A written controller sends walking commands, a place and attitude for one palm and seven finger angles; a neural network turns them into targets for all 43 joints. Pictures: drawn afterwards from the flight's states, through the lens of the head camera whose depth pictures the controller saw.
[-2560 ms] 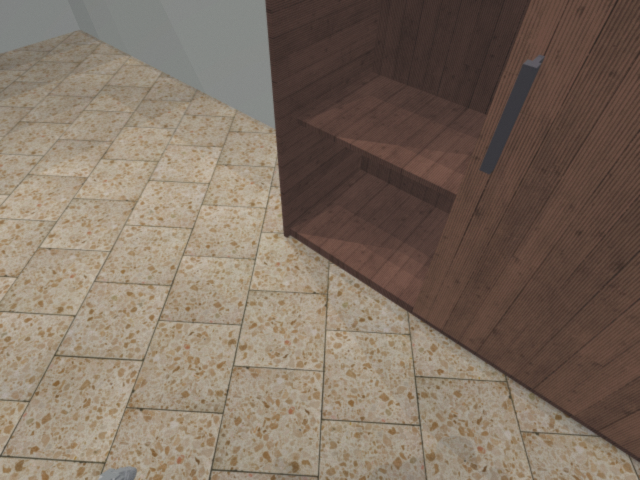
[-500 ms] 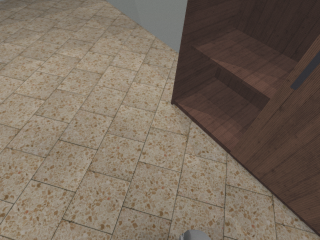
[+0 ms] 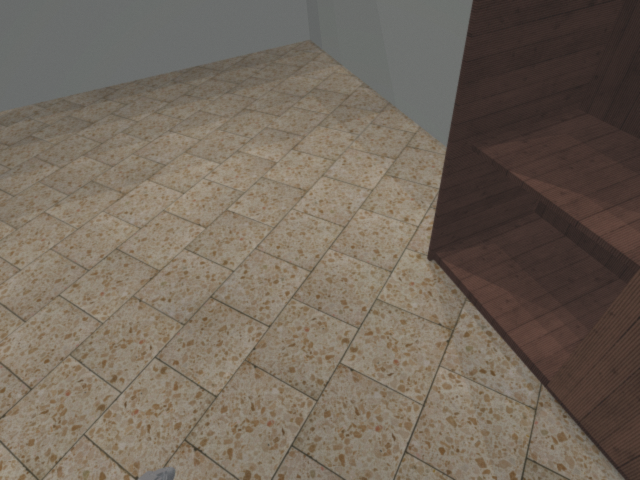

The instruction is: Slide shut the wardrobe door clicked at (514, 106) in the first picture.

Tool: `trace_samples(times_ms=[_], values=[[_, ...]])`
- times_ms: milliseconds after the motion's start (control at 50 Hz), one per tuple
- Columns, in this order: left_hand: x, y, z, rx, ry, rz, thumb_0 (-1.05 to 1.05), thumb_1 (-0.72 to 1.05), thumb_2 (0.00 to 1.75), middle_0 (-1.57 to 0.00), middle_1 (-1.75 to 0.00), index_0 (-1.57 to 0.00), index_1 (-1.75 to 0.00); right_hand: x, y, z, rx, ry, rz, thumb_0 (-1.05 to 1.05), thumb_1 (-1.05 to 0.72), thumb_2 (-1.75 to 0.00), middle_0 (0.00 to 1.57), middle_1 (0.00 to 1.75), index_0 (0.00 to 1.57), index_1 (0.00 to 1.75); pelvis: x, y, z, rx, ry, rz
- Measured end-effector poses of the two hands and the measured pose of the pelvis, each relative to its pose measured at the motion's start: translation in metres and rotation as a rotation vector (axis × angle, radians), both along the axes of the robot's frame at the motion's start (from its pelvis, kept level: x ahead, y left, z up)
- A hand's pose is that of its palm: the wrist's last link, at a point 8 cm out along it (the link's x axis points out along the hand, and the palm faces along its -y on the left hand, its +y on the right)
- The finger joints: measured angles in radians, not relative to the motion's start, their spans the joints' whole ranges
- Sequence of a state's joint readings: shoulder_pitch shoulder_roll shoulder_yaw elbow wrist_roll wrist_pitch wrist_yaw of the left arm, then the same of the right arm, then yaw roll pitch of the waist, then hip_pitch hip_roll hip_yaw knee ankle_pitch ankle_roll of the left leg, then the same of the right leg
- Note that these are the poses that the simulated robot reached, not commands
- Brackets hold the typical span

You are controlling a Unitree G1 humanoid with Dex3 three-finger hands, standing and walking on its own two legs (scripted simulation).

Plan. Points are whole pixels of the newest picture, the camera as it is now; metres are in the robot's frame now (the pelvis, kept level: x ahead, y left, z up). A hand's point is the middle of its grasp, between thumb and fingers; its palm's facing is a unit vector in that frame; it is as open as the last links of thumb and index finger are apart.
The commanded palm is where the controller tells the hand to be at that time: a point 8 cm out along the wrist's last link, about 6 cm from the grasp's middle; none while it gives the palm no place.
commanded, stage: walk to a spot facing it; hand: right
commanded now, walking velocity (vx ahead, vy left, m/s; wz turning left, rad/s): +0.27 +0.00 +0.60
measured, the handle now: out of the picture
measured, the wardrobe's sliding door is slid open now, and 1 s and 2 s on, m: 0.60 0.60 0.60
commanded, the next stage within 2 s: none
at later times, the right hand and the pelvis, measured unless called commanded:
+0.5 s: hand (451, 449) +0.22 -0.18 -0.20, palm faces -0.30 +0.95 -0.08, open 7.4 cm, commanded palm none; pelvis +0.10 -0.05 -0.01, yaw +19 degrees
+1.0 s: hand (470, 354) +0.38 -0.25 -0.19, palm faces -0.46 +0.86 -0.22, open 7.4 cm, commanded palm none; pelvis +0.25 -0.08 -0.02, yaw +37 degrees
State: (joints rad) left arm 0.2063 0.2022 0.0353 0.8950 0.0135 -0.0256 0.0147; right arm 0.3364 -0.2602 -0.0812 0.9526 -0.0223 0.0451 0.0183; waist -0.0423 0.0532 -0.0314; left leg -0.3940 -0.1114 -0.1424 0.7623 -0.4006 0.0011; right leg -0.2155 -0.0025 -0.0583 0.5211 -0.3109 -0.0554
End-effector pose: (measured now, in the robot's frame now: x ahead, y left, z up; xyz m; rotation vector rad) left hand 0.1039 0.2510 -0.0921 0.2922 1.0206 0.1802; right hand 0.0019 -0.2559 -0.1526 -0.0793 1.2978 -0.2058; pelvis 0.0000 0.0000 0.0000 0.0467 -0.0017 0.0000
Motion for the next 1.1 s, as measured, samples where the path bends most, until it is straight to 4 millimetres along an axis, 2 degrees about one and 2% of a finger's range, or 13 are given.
trace_samples(times_ms=[120, 220, 360, 440, 500, 560, 620, 700, 800, 860, 940, 1020, 1100], values=[[-0.066, -0.027, 0.005, 0.011, 0.126, 0.146, 0.00, 0.91, 0.89, -0.20, -0.30, -0.21, -0.30, 0.067, -0.032, 0.008, 0.015, -0.065, 0.109, 0.01, -0.90, -0.90, 0.19, 0.30, 0.20, 0.30, 0.021, -0.026, 0.012, 0.036, -0.023, 0.076], [-0.119, -0.056, -0.005, -0.011, 0.269, 0.289, 0.00, 0.91, 0.89, -0.20, -0.30, -0.21, -0.30, 0.112, -0.038, 0.003, 0.025, -0.055, 0.180, 0.00, -0.91, -0.90, 0.19, 0.30, 0.19, 0.30, 0.041, -0.042, 0.009, 0.041, -0.027, 0.148], [-0.167, -0.110, -0.017, -0.089, 0.448, 0.457, 0.01, 0.91, 0.89, -0.20, -0.30, -0.20, -0.30, 0.165, -0.015, -0.011, 0.068, 0.012, 0.291, 0.00, -0.91, -0.90, 0.19, 0.30, 0.19, 0.30, 0.069, -0.051, 0.000, 0.031, -0.013, 0.234], [-0.176, -0.136, -0.023, -0.141, 0.522, 0.539, 0.00, 0.91, 0.89, -0.20, -0.30, -0.20, -0.30, 0.201, 0.008, -0.017, 0.091, 0.025, 0.364, 0.00, -0.91, -0.90, 0.19, 0.30, 0.19, 0.30, 0.086, -0.051, -0.005, 0.021, -0.004, 0.282], [-0.173, -0.149, -0.028, -0.181, 0.556, 0.593, 0.00, 0.91, 0.89, -0.20, -0.30, -0.21, -0.30, 0.231, 0.026, -0.018, 0.099, 0.013, 0.418, 0.00, -0.91, -0.90, 0.19, 0.30, 0.20, 0.30, 0.100, -0.049, -0.009, 0.016, 0.000, 0.324], [-0.160, -0.150, -0.034, -0.222, 0.556, 0.638, 0.01, 0.91, 0.89, -0.20, -0.30, -0.21, -0.30, 0.261, 0.040, -0.014, 0.089, -0.027, 0.457, 0.00, -0.91, -0.90, 0.19, 0.30, 0.20, 0.30, 0.116, -0.044, -0.010, 0.005, -0.004, 0.366], [-0.134, -0.135, -0.050, -0.243, 0.517, 0.642, 0.01, 0.91, 0.89, -0.21, -0.30, -0.21, -0.30, 0.283, 0.040, -0.013, 0.055, -0.098, 0.457, 0.00, -0.90, -0.90, 0.20, 0.30, 0.20, 0.30, 0.134, -0.037, -0.019, -0.030, -0.007, 0.398], [-0.063, -0.098, -0.059, -0.208, 0.335, 0.624, 0.01, 0.91, 0.89, -0.20, -0.30, -0.21, -0.30, 0.293, 0.024, -0.004, -0.005, -0.065, 0.486, 0.00, -0.90, -0.90, 0.20, 0.30, 0.20, 0.30, 0.151, -0.041, -0.015, -0.004, -0.025, 0.449], [0.029, -0.053, -0.039, -0.132, 0.072, 0.600, 0.01, 0.94, 0.89, -0.20, -0.30, -0.20, -0.30, 0.310, 0.002, 0.009, -0.054, 0.002, 0.553, 0.00, -0.90, -0.90, 0.20, 0.30, 0.20, 0.30, 0.178, -0.049, -0.006, -0.029, -0.011, 0.511], [0.074, -0.040, -0.027, -0.095, -0.017, 0.572, 0.01, 0.94, 0.89, -0.20, -0.30, -0.20, -0.30, 0.329, -0.010, 0.012, -0.057, 0.022, 0.570, 0.00, -0.90, -0.90, 0.20, 0.30, 0.20, 0.30, 0.197, -0.058, -0.004, -0.044, 0.002, 0.547], [0.120, -0.039, -0.021, -0.048, -0.058, 0.548, 0.01, 0.93, 0.89, -0.20, -0.30, -0.20, -0.30, 0.363, -0.027, 0.003, -0.053, 0.037, 0.575, 0.00, -0.90, -0.90, 0.20, 0.30, 0.20, 0.30, 0.229, -0.073, -0.010, -0.040, 0.015, 0.593], [0.139, -0.056, -0.019, -0.028, -0.052, 0.561, 0.00, 0.92, 0.89, -0.20, -0.30, -0.20, -0.30, 0.407, -0.038, -0.009, -0.058, 0.048, 0.608, 0.00, -0.90, -0.90, 0.20, 0.30, 0.20, 0.30, 0.255, -0.082, -0.014, -0.036, 0.004, 0.660], [0.123, -0.081, -0.013, -0.050, -0.007, 0.646, 0.00, 0.91, 0.89, -0.20, -0.30, -0.21, -0.30, 0.453, -0.027, -0.002, -0.055, 0.030, 0.697, 0.00, -0.91, -0.90, 0.19, 0.30, 0.20, 0.30, 0.272, -0.084, -0.004, -0.006, -0.002, 0.714]])
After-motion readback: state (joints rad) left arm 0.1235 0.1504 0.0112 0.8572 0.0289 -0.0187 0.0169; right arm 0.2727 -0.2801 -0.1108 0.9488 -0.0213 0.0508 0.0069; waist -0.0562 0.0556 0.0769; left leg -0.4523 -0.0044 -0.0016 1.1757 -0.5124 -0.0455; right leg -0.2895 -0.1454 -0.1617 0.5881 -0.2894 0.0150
